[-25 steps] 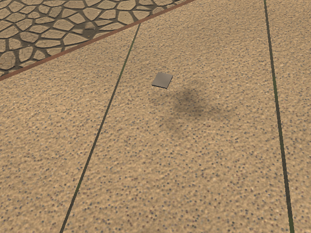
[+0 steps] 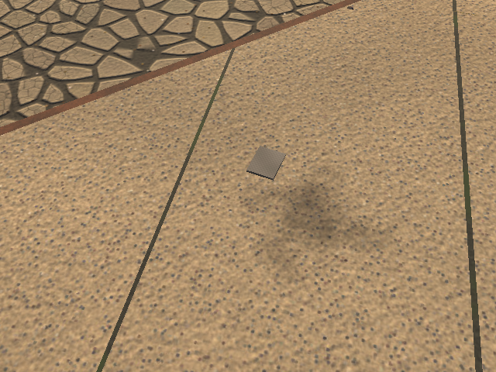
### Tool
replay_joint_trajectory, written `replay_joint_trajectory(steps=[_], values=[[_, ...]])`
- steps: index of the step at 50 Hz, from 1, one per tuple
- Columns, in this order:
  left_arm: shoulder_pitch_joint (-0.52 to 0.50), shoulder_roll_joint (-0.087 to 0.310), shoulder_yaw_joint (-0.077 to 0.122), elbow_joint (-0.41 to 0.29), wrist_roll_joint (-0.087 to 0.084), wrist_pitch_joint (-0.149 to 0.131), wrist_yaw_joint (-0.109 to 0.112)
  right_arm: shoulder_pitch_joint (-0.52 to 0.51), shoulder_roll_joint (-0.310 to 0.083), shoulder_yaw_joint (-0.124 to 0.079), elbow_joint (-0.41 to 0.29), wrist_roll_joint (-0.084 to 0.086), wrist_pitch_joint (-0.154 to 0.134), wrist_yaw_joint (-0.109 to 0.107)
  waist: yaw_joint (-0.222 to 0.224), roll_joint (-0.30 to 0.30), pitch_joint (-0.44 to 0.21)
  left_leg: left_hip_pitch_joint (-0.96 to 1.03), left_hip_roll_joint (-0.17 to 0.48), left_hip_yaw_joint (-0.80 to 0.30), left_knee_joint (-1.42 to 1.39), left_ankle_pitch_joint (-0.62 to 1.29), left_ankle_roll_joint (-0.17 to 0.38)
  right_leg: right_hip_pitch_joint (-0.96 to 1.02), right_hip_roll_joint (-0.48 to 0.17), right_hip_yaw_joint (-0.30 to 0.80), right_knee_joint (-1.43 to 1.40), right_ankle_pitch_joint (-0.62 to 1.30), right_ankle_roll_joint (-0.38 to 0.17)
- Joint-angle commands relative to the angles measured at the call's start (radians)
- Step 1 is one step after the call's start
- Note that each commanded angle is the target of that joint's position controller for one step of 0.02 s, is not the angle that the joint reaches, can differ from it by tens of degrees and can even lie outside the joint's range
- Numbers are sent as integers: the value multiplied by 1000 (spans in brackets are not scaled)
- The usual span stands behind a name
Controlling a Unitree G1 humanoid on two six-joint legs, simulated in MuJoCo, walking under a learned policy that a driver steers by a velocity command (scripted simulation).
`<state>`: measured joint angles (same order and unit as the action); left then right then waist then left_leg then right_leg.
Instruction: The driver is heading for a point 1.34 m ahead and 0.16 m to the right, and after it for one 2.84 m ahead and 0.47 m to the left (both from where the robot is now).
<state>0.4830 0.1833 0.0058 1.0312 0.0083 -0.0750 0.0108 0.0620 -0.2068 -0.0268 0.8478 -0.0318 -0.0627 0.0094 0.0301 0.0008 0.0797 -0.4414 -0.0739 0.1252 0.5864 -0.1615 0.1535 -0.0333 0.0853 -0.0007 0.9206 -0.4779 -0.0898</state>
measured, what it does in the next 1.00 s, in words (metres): walks ahead: right foot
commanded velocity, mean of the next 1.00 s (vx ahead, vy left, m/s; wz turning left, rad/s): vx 0.24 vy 0.00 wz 0.00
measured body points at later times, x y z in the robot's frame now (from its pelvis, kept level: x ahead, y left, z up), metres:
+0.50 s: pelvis +0.16 -0.02 +0.02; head +0.17 -0.04 +0.47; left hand +0.24 +0.20 -0.12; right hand +0.14 -0.24 -0.14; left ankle +0.11 +0.05 -0.71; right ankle +0.22 -0.11 -0.72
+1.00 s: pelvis +0.27 -0.03 +0.02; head +0.29 -0.03 +0.47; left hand +0.39 +0.21 -0.11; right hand +0.14 -0.26 -0.12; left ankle +0.12 +0.05 -0.71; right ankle +0.38 -0.13 -0.68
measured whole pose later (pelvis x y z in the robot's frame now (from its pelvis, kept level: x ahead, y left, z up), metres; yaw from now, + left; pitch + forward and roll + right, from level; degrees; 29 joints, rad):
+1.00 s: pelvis +0.27 -0.03 +0.02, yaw +2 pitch +0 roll -1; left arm 0.11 0.20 0.06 0.96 0.02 -0.04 -0.03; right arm 0.55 -0.17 -0.02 1.16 -0.02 -0.08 -0.03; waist -0.05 0.01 0.03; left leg 0.13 -0.03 0.02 0.22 -0.36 0.05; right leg -0.56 -0.01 -0.09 0.79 -0.23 -0.06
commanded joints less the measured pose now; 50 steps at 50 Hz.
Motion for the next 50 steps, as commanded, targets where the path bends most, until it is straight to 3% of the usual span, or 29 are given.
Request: replay_joint_trajectory(steps=[1,2,4,5,7,11,16,18,20,21,22,23,24,25,27,29,31,33,35,37,38,39,40,41,42,43,45,47,50], values=[[-31,143,33,-100,7,-14,-5,222,-150,-50,43,32,2,-2,-77,35,-98,487,425,-644,-351,-93,213,-580,-77,69,460,122,-14],[-64,135,35,-101,13,-14,-5,185,-101,-37,45,27,-9,3,-52,-19,-39,370,388,-540,-368,131,186,-528,-99,59,410,151,-10],[-26,88,30,-85,27,13,-9,215,-44,-15,85,25,-29,-3,5,-15,-34,237,324,-350,-369,475,133,-398,-128,54,324,145,19],[-17,63,28,-78,28,25,-11,240,-38,-9,104,24,-39,-3,14,-4,-42,213,307,-291,-366,603,120,-362,-125,41,284,145,30],[-30,47,27,-80,23,39,-14,265,-68,-8,128,19,-50,-3,31,26,-55,200,276,-205,-357,767,107,-355,-115,16,212,182,46],[-155,45,20,-102,14,50,-9,289,-82,5,152,17,-33,-9,14,75,-63,225,212,-105,-332,819,42,-371,-116,-36,-26,307,61],[-259,52,12,-103,5,58,9,367,-80,15,193,12,-11,-21,-41,95,-77,309,239,-128,-283,723,29,-337,-102,-53,-189,339,61],[-267,54,11,-94,6,54,17,367,-71,20,202,7,-3,-28,-47,93,-59,322,261,-159,-249,664,44,-311,-98,-47,-256,287,49],[-231,41,8,-68,7,45,25,343,-62,24,205,14,2,-37,-24,73,-43,311,262,-187,-192,560,28,-224,-95,-43,-420,316,32],[-198,51,8,-53,10,34,29,352,-57,25,210,16,1,-39,-10,35,-47,283,242,-191,-156,456,-7,-133,-126,-1,-540,455,26],[-131,111,20,-33,16,23,34,390,-45,29,205,14,-2,-42,-20,-26,-106,228,206,-177,-106,260,-42,5,-240,101,-517,736,12],[-145,137,20,-24,8,27,34,520,33,43,234,32,4,-40,-86,-141,-145,161,128,-133,-89,-102,-70,76,-352,193,-472,971,-89],[-149,80,10,-23,-1,33,29,496,5,37,259,32,23,-50,-44,-131,-143,206,91,-106,-87,-238,-83,-6,-380,236,-503,876,-143],[-186,55,1,-25,5,37,24,450,-21,29,251,26,35,-52,-55,-124,-99,241,89,-117,-117,-223,-88,-89,-348,237,-541,739,-123],[-248,55,2,-31,7,45,25,401,-24,28,254,15,48,-46,-65,-92,-27,281,106,-146,-197,-120,-89,-182,-252,161,-564,538,-50],[-184,92,24,-1,-7,53,25,412,-13,27,264,10,44,-38,-50,-71,-27,260,86,-125,-163,-236,-64,-166,-196,140,-572,193,-49],[-147,109,41,9,-6,58,15,399,-4,26,259,2,35,-32,-32,-62,21,173,73,-117,-121,-354,-39,-173,-228,221,-623,-96,-86],[-99,115,52,22,-1,56,6,379,12,25,244,-3,22,-25,-17,-83,48,100,59,-90,-48,-361,-26,-153,-304,346,-690,-210,-136],[-93,115,59,26,1,52,2,383,16,22,240,-1,9,-20,-28,-77,32,135,61,-85,-38,-315,-11,-170,-342,402,-720,-203,-162],[-178,111,62,0,-5,47,-4,441,17,17,256,4,-3,-17,-81,-37,28,269,82,-127,-133,-292,14,-287,-304,333,-685,-155,-129],[-262,94,59,-33,-10,42,-8,507,7,14,274,5,-10,-21,-126,23,40,385,129,-213,-244,-332,36,-410,-242,236,-591,-97,-90],[-349,46,47,-77,-17,29,-13,577,-40,1,293,16,-17,-30,-159,156,62,529,240,-410,-384,-421,70,-594,-113,57,-395,-3,-34],[-397,41,44,-108,-2,13,-16,606,-107,-22,307,25,-19,-38,-162,242,124,633,390,-567,-470,-301,104,-765,-39,-99,-211,81,2],[-420,91,57,-111,22,6,-14,597,-99,-23,306,12,-16,-43,-154,142,154,671,431,-546,-438,-85,117,-855,-77,-81,-111,26,6],[-394,87,60,-100,23,3,-17,592,-79,-20,302,4,-17,-45,-132,76,122,697,416,-489,-411,66,110,-860,-100,-55,-52,42,12],[-364,79,60,-88,19,4,-23,578,-68,-17,299,0,-17,-44,-106,51,92,706,390,-431,-401,156,95,-846,-112,-46,-10,73,18],[-364,64,60,-94,17,11,-35,529,-53,-11,286,7,-22,-40,-70,70,65,638,328,-328,-411,238,63,-778,-112,-61,6,144,27],[-412,43,53,-120,17,20,-42,495,-48,-5,277,13,-28,-37,-56,89,82,522,281,-257,-428,278,46,-691,-99,-90,-52,231,34],[-482,30,42,-160,11,32,-44,486,-71,-4,277,11,-37,-37,-55,117,106,396,262,-196,-429,370,28,-521,-80,-123,-217,307,20]])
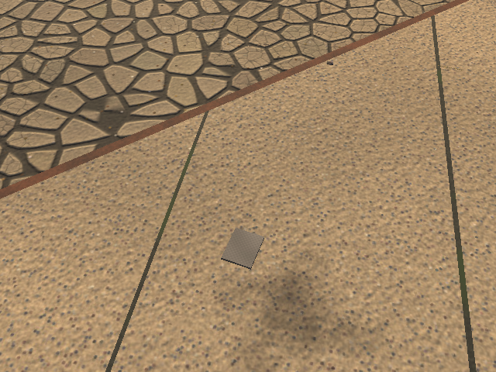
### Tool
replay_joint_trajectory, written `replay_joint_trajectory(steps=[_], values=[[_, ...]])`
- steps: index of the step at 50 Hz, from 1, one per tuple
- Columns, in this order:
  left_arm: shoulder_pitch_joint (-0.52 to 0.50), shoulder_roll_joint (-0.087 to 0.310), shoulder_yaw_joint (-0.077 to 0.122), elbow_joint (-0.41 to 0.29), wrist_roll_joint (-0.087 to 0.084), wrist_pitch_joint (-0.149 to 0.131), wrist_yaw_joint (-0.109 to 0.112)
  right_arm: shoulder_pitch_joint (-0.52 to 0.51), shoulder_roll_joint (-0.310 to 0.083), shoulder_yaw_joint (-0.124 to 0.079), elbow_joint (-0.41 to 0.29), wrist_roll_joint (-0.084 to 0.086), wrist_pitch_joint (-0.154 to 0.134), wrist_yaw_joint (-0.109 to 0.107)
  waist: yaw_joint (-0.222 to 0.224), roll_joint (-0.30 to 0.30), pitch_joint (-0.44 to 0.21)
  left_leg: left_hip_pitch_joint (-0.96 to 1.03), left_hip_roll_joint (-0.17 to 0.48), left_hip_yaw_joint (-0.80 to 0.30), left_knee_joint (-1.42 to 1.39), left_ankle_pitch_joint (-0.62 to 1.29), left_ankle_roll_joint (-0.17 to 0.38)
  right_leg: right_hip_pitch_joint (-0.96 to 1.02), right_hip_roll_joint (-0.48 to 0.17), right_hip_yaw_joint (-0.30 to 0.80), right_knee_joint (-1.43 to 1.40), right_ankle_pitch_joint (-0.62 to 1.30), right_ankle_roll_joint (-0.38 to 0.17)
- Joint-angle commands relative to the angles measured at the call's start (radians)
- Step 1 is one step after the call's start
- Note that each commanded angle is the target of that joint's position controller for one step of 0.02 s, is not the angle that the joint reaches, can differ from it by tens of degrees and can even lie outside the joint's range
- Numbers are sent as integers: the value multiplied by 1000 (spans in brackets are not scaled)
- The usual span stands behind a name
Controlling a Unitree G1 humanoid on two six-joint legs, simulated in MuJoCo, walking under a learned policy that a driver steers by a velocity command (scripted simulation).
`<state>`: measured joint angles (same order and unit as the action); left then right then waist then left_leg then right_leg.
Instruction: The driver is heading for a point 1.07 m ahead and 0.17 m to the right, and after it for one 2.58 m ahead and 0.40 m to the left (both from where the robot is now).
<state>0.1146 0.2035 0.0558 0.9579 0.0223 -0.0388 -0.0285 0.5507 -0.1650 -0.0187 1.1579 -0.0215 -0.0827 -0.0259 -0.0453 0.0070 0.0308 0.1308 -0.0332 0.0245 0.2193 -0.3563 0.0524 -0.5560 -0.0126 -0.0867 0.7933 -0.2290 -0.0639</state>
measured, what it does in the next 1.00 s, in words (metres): walks ahead: right foot, then left foot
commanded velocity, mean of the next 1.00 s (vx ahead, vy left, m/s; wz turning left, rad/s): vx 0.48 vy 0.00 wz -0.06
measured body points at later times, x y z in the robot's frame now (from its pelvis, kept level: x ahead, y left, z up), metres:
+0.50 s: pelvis +0.23 -0.03 +0.01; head +0.25 -0.03 +0.46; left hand +0.16 +0.19 -0.14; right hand +0.37 -0.26 -0.12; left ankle +0.39 +0.11 -0.68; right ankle +0.17 -0.10 -0.74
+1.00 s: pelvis +0.50 +0.02 +0.01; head +0.52 +0.03 +0.46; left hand +0.62 +0.26 -0.13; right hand +0.45 -0.21 -0.13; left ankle +0.46 +0.09 -0.74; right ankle +0.61 -0.13 -0.66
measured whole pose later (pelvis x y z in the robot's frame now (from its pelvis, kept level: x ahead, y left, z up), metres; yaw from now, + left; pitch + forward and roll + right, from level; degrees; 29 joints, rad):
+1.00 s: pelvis +0.50 +0.02 +0.01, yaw -5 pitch +0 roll +1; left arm 0.18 0.21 0.06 0.95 0.03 -0.03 -0.03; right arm 0.41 -0.17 -0.05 1.05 -0.02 -0.11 0.00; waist -0.01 -0.04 0.04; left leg -0.02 -0.06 0.18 0.23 -0.21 0.08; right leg -0.66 -0.09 0.01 0.96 -0.07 -0.06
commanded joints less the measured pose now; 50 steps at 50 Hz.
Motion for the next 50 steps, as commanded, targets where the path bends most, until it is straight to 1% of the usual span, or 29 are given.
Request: replay_joint_trajectory(steps=[1,3,4,5,6,7,8,9,10,12,13,17,21,24,28,31,32,33,34,35,36,37,38,39,40,41,43,45,50], values=[[-107,18,-7,-89,-5,-2,-1,-5,-124,-14,-32,1,-19,-1,27,118,147,-192,226,-83,-41,644,124,70,32,-52,-124,59,-19],[-13,52,8,-66,-9,-3,12,-14,-147,-16,-30,3,-24,0,73,118,89,-183,237,-55,94,917,106,231,72,-69,-160,49,-54],[102,71,20,-27,-9,-10,18,-22,-156,-18,-30,6,-22,0,124,96,29,-178,223,-29,242,1002,91,353,95,-73,-207,60,-73],[241,99,36,23,-3,-18,25,-23,-159,-17,-33,6,-19,3,178,75,-41,-247,192,-8,431,943,75,532,91,-56,-260,56,-92],[391,181,59,53,20,-26,34,-22,-127,-8,-58,7,-18,9,227,-15,-131,-433,144,18,726,630,60,737,-112,186,-315,-129,-137],[423,257,67,46,33,-25,28,69,-6,10,-81,32,-13,19,166,-210,-253,-678,-31,30,1119,-157,30,866,-416,727,-495,-259,-277],[322,228,62,40,-11,-17,22,-44,-111,-18,-103,10,-9,23,154,-86,-173,-751,10,-91,1184,-100,53,729,-380,789,-597,-395,-273],[197,175,45,14,-17,-19,21,-138,-127,-27,-146,7,-10,30,105,-68,-32,-783,65,-77,1148,2,63,580,-354,630,-612,-393,-242],[145,117,28,9,-15,-29,15,-170,-116,-27,-153,4,-13,34,81,-23,26,-742,97,-74,1085,58,65,461,-308,521,-642,-266,-212],[140,56,5,29,-11,-44,22,-121,-70,-25,-138,-13,8,39,15,-37,41,-621,131,-69,981,75,46,330,-229,353,-661,-85,-159],[166,49,1,41,-8,-51,26,-107,-53,-25,-134,-16,20,43,5,-39,38,-594,130,-58,955,77,37,309,-214,306,-664,-21,-157],[249,88,2,65,-6,-62,31,-254,-66,-32,-197,-15,41,51,11,-54,78,-698,153,-21,803,178,2,317,-193,230,-717,9,-169],[320,88,-3,72,-8,-65,30,-433,-65,-31,-259,-5,42,57,54,-45,95,-770,151,3,590,296,-28,407,-187,193,-734,81,-165],[377,87,-4,85,-8,-68,33,-524,-61,-29,-288,0,39,59,86,-49,92,-776,130,23,483,346,-30,491,-184,163,-715,153,-158],[427,93,-3,106,2,-66,40,-610,-68,-32,-327,-1,30,59,112,-64,99,-783,106,39,392,297,-10,614,-211,148,-650,311,-159],[404,113,3,111,7,-62,48,-582,-82,-40,-334,-1,18,55,82,-82,80,-681,68,61,326,194,31,656,-227,127,-551,521,-136],[386,122,5,110,7,-61,49,-510,-93,-48,-314,-3,13,49,48,-87,44,-569,34,77,297,168,49,645,-217,109,-462,673,-120],[368,125,5,110,2,-57,47,-357,-107,-60,-262,-7,4,41,-20,-61,-31,-379,-2,99,228,204,71,607,-180,69,-289,756,-99],[357,107,-3,94,-5,-58,44,-168,-164,-81,-207,-26,-7,29,-87,-20,-146,-107,82,3,225,184,111,444,-137,39,-59,610,-74],[403,21,-24,52,-41,-60,32,-19,-276,-108,-191,-46,-11,20,-101,181,-293,188,386,-433,156,20,210,111,-5,-34,320,138,-19],[413,72,-4,60,-30,-60,32,-63,-280,-109,-189,-19,5,30,-70,182,-317,184,459,-690,40,56,259,-36,71,84,494,-270,-28],[332,100,7,43,-19,-55,32,-177,-232,-95,-205,-1,9,35,-23,89,-172,58,414,-532,43,40,230,-94,0,132,529,-189,-40],[275,82,3,29,-14,-61,27,-251,-165,-77,-218,3,3,40,-3,36,-81,-80,371,-413,9,112,204,-82,-35,133,483,-110,-40],[264,58,2,33,-12,-55,25,-292,-126,-65,-220,1,-4,40,29,24,-34,-171,326,-312,-24,153,162,-44,-62,131,426,-68,-39],[276,47,2,38,3,-39,20,-297,-93,-54,-209,4,-11,34,54,44,-7,-241,293,-237,-46,209,132,-1,-77,133,383,-51,-30],[297,31,1,47,9,-24,14,-281,-79,-48,-198,3,-18,30,68,53,-3,-270,275,-182,-59,252,117,30,-77,132,368,-37,-22],[277,27,5,35,11,-4,5,-226,-99,-50,-175,5,-34,25,80,56,9,-278,266,-115,-75,350,112,7,-72,125,355,-1,-14],[203,29,5,7,9,7,0,-193,-114,-51,-166,3,-40,23,76,54,35,-270,260,-57,-98,373,106,-62,-82,121,318,68,-7],[11,22,-5,-68,2,4,-10,-146,-106,-40,-159,2,-43,15,46,50,79,-230,235,66,-110,473,88,-113,-73,72,67,235,3]])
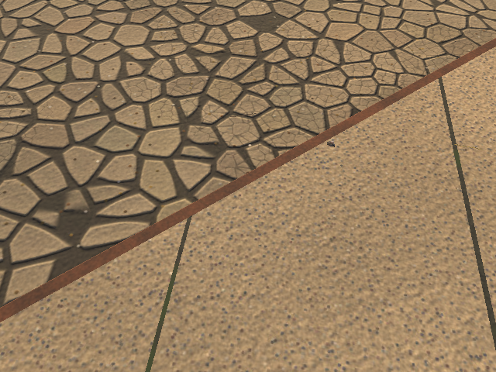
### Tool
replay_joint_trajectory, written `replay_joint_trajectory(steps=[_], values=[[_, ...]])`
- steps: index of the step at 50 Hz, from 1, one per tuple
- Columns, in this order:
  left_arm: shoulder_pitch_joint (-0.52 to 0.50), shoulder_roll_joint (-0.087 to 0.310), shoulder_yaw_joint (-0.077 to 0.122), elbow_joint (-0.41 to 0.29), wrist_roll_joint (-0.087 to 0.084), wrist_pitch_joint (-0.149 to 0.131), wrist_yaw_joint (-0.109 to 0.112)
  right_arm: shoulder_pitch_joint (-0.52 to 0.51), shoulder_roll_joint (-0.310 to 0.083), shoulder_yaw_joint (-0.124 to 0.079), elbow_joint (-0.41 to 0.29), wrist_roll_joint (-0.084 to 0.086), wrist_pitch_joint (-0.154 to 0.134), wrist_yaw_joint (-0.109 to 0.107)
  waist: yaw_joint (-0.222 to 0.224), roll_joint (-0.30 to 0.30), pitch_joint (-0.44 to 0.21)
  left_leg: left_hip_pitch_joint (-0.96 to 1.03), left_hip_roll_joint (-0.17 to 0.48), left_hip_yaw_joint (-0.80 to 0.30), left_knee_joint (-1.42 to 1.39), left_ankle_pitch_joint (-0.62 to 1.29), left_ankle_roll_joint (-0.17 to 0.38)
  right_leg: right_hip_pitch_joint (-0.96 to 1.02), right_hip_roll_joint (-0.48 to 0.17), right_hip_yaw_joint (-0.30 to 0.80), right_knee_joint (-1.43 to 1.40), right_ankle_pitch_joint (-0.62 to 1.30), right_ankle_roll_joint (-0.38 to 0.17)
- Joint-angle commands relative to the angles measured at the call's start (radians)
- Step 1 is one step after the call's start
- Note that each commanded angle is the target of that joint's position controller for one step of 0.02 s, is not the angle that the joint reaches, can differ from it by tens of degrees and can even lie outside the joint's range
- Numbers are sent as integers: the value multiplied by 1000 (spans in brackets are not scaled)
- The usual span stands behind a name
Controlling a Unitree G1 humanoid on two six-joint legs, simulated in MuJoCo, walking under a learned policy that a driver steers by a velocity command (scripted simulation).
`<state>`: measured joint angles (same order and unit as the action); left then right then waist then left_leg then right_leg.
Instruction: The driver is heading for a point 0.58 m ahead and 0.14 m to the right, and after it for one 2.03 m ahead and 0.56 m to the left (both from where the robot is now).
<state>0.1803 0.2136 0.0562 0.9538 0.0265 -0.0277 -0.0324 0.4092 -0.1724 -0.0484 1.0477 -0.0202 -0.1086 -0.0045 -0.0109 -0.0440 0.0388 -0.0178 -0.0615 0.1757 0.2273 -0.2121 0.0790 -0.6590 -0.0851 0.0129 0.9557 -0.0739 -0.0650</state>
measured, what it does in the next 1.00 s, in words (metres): walks ahead, turning right: right foot, then left foot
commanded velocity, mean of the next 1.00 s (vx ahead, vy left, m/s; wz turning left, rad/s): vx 0.50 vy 0.00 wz -0.33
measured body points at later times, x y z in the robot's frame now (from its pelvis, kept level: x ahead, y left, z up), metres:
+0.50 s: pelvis +0.26 -0.07 +0.00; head +0.29 -0.09 +0.45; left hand +0.35 +0.20 -0.13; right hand +0.34 -0.35 -0.12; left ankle +0.40 +0.09 -0.67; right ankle +0.23 -0.09 -0.75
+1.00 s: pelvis +0.56 -0.10 +0.00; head +0.59 -0.10 +0.45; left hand +0.75 +0.11 -0.13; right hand +0.50 -0.37 -0.13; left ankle +0.60 -0.05 -0.75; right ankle +0.50 -0.22 -0.67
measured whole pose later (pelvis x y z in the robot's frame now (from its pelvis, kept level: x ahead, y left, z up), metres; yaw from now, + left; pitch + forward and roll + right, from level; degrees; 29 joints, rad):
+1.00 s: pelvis +0.56 -0.10 +0.00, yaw -19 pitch +0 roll +0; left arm 0.21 0.26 0.04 0.81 0.05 -0.06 -0.02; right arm 0.34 -0.25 -0.05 0.89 0.00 -0.06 0.02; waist -0.01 -0.03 0.05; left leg -0.21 -0.11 -0.02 0.37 -0.15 0.10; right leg -0.49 -0.02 0.04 1.08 -0.30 -0.03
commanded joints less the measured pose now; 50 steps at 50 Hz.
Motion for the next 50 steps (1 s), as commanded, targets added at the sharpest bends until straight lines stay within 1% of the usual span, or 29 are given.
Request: replay_joint_trajectory(steps=[1,5,7,9,10,11,12,13,14,15,16,17,18,19,22,29,32,34,36,37,38,39,40,41,42,43,44,47,50], values=[[-90,7,-10,-77,-2,-8,-9,9,-104,-10,-46,2,-18,-9,2,104,74,-66,267,-65,-116,357,58,3,5,-51,-151,100,1],[-191,11,-16,-129,1,-10,-14,79,-124,-14,-19,0,-10,-25,-25,102,89,70,305,-12,-72,483,56,14,27,-120,-293,61,-35],[-178,22,-10,-135,3,-11,-13,74,-139,-17,-17,-3,-1,-32,-6,112,71,128,317,23,11,700,48,67,63,-153,-329,-16,-69],[-94,45,4,-117,6,-10,-7,56,-168,-25,-22,-7,11,-37,36,143,10,160,325,55,180,975,42,181,129,-191,-336,-123,-113],[-4,64,16,-92,7,-13,-4,46,-182,-30,-28,-9,20,-37,71,146,-43,155,324,63,330,1019,41,277,165,-200,-360,-160,-138],[128,91,33,-52,15,-20,0,33,-194,-33,-41,-4,28,-32,130,123,-114,73,310,77,541,920,24,460,186,-177,-442,-136,-169],[260,179,64,-29,29,-23,13,17,-179,-29,-77,2,28,-25,189,30,-210,-149,279,80,857,580,-5,699,16,65,-490,-228,-232],[224,269,85,-55,10,-11,18,30,-91,-17,-152,20,17,1,111,-237,-295,-604,25,2,1252,-313,-69,991,-265,655,-619,-202,-406],[226,257,81,-57,-6,5,23,-102,-168,-27,-182,10,2,7,139,-32,-254,-743,61,-190,1276,-255,-54,959,-250,655,-687,-181,-386],[163,216,69,-57,-10,5,31,-158,-154,-21,-207,20,-12,11,107,13,-136,-769,118,-206,1208,-157,-47,843,-235,516,-698,-122,-345],[118,163,57,-58,-12,-1,31,-139,-151,-21,-196,20,-17,8,56,95,-59,-703,154,-203,1096,-105,-49,700,-193,424,-719,7,-296],[89,139,48,-61,-19,-10,35,-143,-145,-23,-200,1,-2,5,20,106,-29,-639,176,-211,1022,-100,-62,608,-141,348,-725,100,-263],[69,124,41,-66,-24,-20,38,-116,-131,-19,-194,-19,21,6,-7,91,-30,-575,183,-209,979,-97,-77,549,-101,291,-734,153,-247],[79,126,38,-66,-29,-31,37,-108,-124,-19,-198,-28,41,9,-17,76,-34,-551,182,-204,944,-101,-90,526,-80,268,-738,196,-243],[136,170,46,-59,-30,-47,34,-179,-119,-17,-237,-29,70,17,-9,43,-15,-589,180,-176,831,-31,-124,495,-39,232,-758,240,-231],[281,177,45,-60,-26,-36,34,-439,-137,-8,-345,-18,74,27,87,-9,4,-712,142,-176,564,181,-132,638,-18,277,-729,273,-169],[320,183,44,-64,-17,-33,42,-525,-138,3,-387,-14,65,32,115,-19,14,-719,111,-174,471,179,-119,705,-29,309,-688,328,-174],[326,179,39,-60,-12,-37,50,-530,-136,10,-397,-12,54,37,114,-31,14,-670,100,-154,389,193,-90,744,-46,290,-678,377,-158],[298,184,35,-60,-9,-46,55,-461,-149,7,-383,-10,45,35,74,-45,11,-511,80,-141,309,168,-43,723,-61,262,-660,477,-118],[280,200,37,-61,-7,-52,54,-386,-173,-4,-360,-8,43,29,40,-55,-16,-408,50,-128,298,120,-19,726,-60,242,-599,625,-99],[266,212,39,-59,0,-55,51,-260,-198,-17,-319,-4,38,18,-17,-42,-76,-280,16,-112,266,94,7,739,-38,207,-455,747,-84],[254,209,37,-62,0,-57,47,-111,-221,-28,-277,-8,29,6,-89,-14,-158,-90,49,-139,233,120,38,672,3,161,-259,682,-68],[280,147,21,-94,0,-60,45,49,-290,-42,-258,-26,26,-6,-124,107,-292,131,272,-409,253,50,91,511,64,108,47,323,-52],[433,89,15,-84,-34,-57,33,37,-366,-67,-233,-25,38,5,-27,385,-349,312,462,-912,106,61,250,185,248,45,340,-432,-3],[353,158,17,-82,8,-54,38,-64,-271,-49,-254,10,50,22,-7,175,-212,203,409,-938,46,-107,223,74,160,101,381,-377,-22],[235,165,19,-108,11,-57,32,-152,-213,-36,-273,18,52,27,1,92,-85,63,368,-765,37,-84,205,57,112,84,340,-275,-17],[172,154,13,-130,13,-61,28,-174,-186,-28,-270,9,49,31,8,50,-44,-15,318,-670,24,48,189,69,83,71,293,-230,-11],[159,123,2,-156,25,-39,17,-118,-182,-23,-224,15,32,26,44,105,-46,-103,230,-529,4,288,165,135,43,49,175,-218,29],[97,112,-8,-186,25,-23,14,-63,-216,-34,-209,21,30,19,37,108,-38,-138,209,-492,-27,300,188,97,33,18,88,-209,71]])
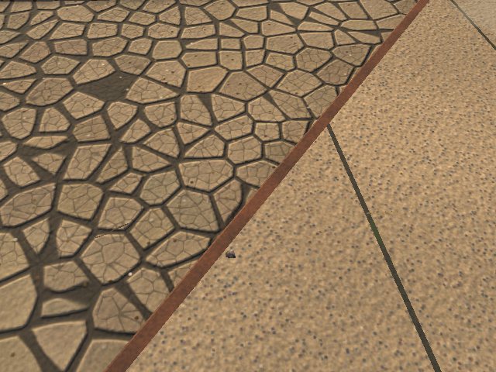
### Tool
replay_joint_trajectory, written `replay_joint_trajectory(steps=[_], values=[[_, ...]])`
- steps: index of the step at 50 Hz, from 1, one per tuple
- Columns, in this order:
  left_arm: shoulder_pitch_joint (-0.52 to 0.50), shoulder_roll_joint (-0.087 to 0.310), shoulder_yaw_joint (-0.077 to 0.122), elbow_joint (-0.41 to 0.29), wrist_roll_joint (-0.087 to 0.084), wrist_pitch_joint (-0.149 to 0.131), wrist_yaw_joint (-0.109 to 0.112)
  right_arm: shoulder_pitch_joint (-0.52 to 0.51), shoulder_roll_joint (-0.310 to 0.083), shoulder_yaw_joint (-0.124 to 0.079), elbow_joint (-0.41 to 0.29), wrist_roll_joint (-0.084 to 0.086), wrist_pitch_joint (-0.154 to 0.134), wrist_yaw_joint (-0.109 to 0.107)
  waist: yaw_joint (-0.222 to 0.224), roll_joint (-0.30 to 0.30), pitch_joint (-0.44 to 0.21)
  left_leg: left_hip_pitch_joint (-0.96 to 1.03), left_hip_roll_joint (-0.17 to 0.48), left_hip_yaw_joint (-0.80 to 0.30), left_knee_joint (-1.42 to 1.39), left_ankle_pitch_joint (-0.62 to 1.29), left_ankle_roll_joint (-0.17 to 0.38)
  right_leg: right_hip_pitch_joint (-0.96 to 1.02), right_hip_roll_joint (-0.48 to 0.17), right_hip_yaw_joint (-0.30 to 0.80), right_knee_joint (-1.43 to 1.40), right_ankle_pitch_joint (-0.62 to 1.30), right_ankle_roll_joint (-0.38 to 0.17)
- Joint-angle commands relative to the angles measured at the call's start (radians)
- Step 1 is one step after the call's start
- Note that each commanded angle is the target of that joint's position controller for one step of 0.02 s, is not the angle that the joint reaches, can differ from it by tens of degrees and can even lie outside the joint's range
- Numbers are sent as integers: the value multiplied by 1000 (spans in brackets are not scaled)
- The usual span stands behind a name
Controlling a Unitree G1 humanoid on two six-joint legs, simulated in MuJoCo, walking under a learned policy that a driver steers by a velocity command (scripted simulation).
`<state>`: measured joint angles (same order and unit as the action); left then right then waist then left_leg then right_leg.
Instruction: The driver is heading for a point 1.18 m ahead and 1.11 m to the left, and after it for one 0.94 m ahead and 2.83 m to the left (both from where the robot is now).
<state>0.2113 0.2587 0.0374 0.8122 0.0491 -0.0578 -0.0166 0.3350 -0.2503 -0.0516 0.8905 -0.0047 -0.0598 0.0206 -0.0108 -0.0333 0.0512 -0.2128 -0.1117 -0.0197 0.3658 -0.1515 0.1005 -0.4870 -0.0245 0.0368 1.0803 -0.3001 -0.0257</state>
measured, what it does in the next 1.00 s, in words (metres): walks ahead, turning left: right foot, then left foot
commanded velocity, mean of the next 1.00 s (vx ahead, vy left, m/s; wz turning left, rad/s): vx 0.50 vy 0.00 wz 0.53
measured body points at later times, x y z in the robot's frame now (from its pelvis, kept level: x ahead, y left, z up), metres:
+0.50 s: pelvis +0.25 -0.04 +0.00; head +0.28 -0.05 +0.45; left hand +0.29 +0.25 -0.10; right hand +0.41 -0.29 -0.13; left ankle +0.18 +0.07 -0.66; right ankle +0.29 -0.12 -0.74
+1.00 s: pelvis +0.46 +0.10 -0.01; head +0.49 +0.13 +0.44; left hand +0.37 +0.36 -0.14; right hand +0.73 -0.04 -0.11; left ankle +0.47 +0.16 -0.74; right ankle +0.47 -0.07 -0.65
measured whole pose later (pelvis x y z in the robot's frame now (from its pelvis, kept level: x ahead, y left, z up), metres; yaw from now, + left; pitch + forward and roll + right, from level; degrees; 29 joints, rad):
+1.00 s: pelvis +0.46 +0.10 -0.01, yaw +35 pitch +1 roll +0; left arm 0.28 0.27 0.03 0.76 0.03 -0.04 0.00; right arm 0.21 -0.28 -0.05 0.70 -0.01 -0.01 0.02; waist 0.03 -0.01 0.07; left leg -0.33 -0.12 0.02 0.50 -0.19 0.12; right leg -0.43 -0.09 -0.02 1.21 -0.36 0.02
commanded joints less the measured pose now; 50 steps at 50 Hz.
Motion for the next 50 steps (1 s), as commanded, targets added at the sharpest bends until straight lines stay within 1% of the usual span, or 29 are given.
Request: replay_joint_trajectory(steps=[1,3,6,10,13,14,15,16,17,18,19,20,22,25,27,30,33,37,38,40,41,42,43,44,45,46,47,48,50], values=[[18,65,8,-63,1,10,-2,28,-144,-33,-49,5,-16,-8,28,98,-34,45,253,-292,-180,218,167,-99,-34,-13,-81,45,45],[-84,61,3,-101,-2,11,-3,66,-143,-34,-44,6,-10,-9,1,97,-8,41,238,-290,-196,194,154,-135,-41,-23,-182,122,66],[-188,50,-8,-138,-9,8,-6,116,-150,-41,-43,6,-5,-10,-39,102,-13,74,219,-287,-171,216,126,-129,-26,-27,-318,225,77],[-283,55,-16,-182,-22,-4,-6,160,-162,-48,-50,-7,4,-17,-73,112,-24,141,230,-324,-92,315,116,-102,10,-23,-432,227,70],[-222,83,-9,-182,-27,-19,1,106,-184,-58,-80,-13,9,-25,-25,128,-41,111,239,-372,-18,337,77,63,35,-7,-538,157,43],[-147,100,-1,-161,-29,-25,7,78,-195,-62,-91,-12,9,-25,10,127,-64,80,225,-380,36,361,60,178,54,-12,-580,134,30],[-41,126,10,-132,-23,-36,19,60,-193,-61,-97,-5,4,-20,65,85,-113,38,175,-352,163,363,35,338,45,-2,-650,148,7],[95,197,29,-121,-2,-47,36,59,-139,-47,-121,9,-5,-11,118,-25,-232,-51,112,-270,404,216,5,541,-138,169,-694,4,-43],[147,271,43,-127,15,-36,48,120,-45,-26,-152,29,-5,-13,93,-201,-306,-321,-20,-127,651,-347,-25,752,-382,522,-773,-114,-109],[128,266,53,-115,-2,-18,44,177,-119,-36,-153,4,10,-19,45,-223,-300,-442,21,-84,785,-411,-21,695,-436,739,-806,-222,-180],[67,158,31,-134,-10,-13,38,124,-146,-42,-130,-14,23,-17,36,-65,-170,-461,84,-94,833,-318,-21,576,-383,612,-820,-261,-167],[25,100,16,-135,-17,-16,32,62,-129,-38,-137,-19,26,-5,34,-13,-83,-442,110,-84,805,-244,-31,469,-317,449,-847,-156,-146],[28,80,9,-116,-17,-27,32,32,-113,-37,-147,-33,44,15,12,-77,-43,-399,150,-67,761,-188,-53,387,-242,254,-881,66,-110],[80,94,17,-87,-32,-49,25,-5,-101,-33,-170,-34,65,31,2,-68,-59,-417,156,-53,769,-125,-67,399,-227,129,-891,301,-115],[105,107,24,-72,-35,-53,22,-67,-95,-29,-196,-35,71,39,6,-56,-49,-477,166,-46,758,-73,-77,418,-233,70,-905,354,-124],[143,110,27,-50,-32,-49,20,-163,-86,-21,-234,-32,73,46,22,-50,-18,-534,171,-29,673,18,-86,433,-224,-15,-921,392,-125],[161,114,28,-34,-32,-44,19,-254,-65,-5,-267,-29,67,56,40,-55,10,-485,168,21,500,118,-72,423,-203,-104,-919,403,-109],[214,150,38,-7,-31,-30,27,-370,-62,4,-322,-29,59,74,72,-49,46,-431,150,97,321,80,-26,487,-226,-165,-888,487,-92],[223,161,40,0,-30,-23,31,-374,-65,3,-328,-31,58,73,70,-54,43,-412,138,114,294,42,-11,516,-234,-182,-860,549,-85],[226,192,46,9,-29,-12,39,-337,-80,-5,-328,-38,60,62,49,-78,-1,-299,76,157,263,-76,22,547,-229,-236,-726,847,-68],[232,205,48,16,-29,-5,44,-268,-91,-13,-315,-42,58,53,16,-86,-45,-217,41,160,241,-118,46,561,-234,-249,-605,976,-63],[225,208,46,15,-31,4,47,-128,-113,-27,-275,-47,50,42,-49,-64,-126,-52,5,150,184,-102,77,522,-228,-268,-412,985,-51],[210,199,42,-9,-29,8,46,53,-167,-50,-225,-56,44,25,-134,20,-235,217,82,9,125,-136,123,336,-209,-282,-123,760,-22],[257,74,15,-82,-26,5,23,33,-289,-78,-244,-37,46,9,-53,267,-335,543,394,-487,89,-180,229,-104,-49,-267,218,-158,33],[156,156,33,-118,-19,0,20,78,-304,-84,-273,-6,54,6,-120,184,-422,595,471,-784,-32,-84,305,-255,36,-62,379,-245,45],[65,167,35,-143,-31,-8,17,51,-270,-78,-247,-1,59,-3,-110,96,-279,519,430,-588,-31,68,277,-331,-29,-3,360,-116,38],[66,145,23,-139,-39,-19,19,12,-224,-64,-235,3,55,-9,-67,71,-163,360,396,-467,-41,225,251,-285,-64,-14,269,-43,37],[83,141,23,-124,-31,-13,23,-32,-187,-52,-235,1,48,-11,-15,37,-100,232,337,-382,-57,324,208,-209,-96,-5,169,-27,40],[132,137,23,-108,-4,27,23,-63,-148,-34,-235,9,32,-8,37,62,-89,107,278,-311,-99,376,185,-99,-108,-2,79,-36,58]])
Velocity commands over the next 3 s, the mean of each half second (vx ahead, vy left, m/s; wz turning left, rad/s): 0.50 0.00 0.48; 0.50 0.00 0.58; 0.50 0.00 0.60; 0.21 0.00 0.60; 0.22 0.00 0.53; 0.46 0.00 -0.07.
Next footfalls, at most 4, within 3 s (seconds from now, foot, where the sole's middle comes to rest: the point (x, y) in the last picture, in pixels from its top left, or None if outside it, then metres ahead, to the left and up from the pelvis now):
0.32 right None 0.33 -0.11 -0.78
0.86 left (181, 359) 0.51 0.18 -0.78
1.54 right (165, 233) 0.97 0.28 -0.89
2.02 left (106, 263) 0.86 0.46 -0.89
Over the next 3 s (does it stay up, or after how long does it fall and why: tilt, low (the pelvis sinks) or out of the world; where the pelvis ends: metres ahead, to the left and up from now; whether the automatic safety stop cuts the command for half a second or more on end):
stays up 0.94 0.60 -0.11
